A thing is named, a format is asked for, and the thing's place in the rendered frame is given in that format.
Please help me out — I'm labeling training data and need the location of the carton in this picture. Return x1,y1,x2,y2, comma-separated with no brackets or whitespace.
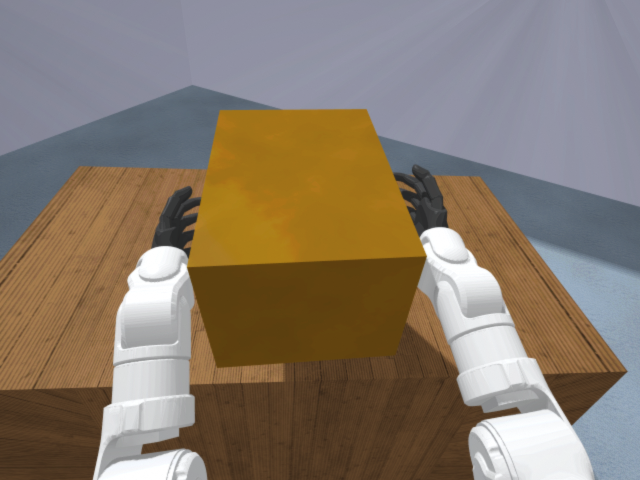
187,109,427,368

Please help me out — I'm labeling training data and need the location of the robot left forearm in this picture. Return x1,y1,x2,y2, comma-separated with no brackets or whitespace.
93,246,195,480

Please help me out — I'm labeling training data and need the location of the pedestal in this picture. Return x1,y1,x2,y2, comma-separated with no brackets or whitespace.
0,166,628,480

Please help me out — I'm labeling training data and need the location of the right robot hand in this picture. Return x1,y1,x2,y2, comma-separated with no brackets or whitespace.
393,164,449,238

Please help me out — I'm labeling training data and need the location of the robot left upper arm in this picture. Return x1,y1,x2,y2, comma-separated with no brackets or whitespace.
98,448,207,480

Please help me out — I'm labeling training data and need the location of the robot right upper arm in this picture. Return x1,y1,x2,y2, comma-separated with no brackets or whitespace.
468,409,593,480

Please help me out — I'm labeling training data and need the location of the left robot hand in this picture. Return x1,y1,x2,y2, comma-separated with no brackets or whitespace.
151,186,201,259

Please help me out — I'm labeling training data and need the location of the robot right forearm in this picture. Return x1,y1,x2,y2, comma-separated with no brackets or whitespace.
417,227,595,480

